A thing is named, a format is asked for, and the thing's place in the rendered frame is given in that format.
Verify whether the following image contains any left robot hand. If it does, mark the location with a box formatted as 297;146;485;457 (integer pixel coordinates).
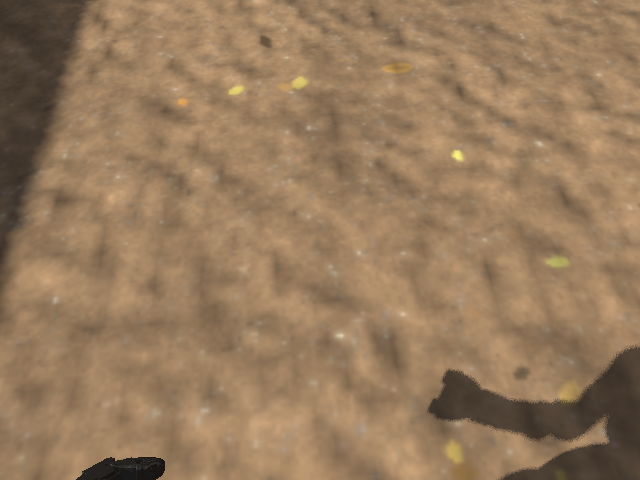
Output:
76;457;165;480

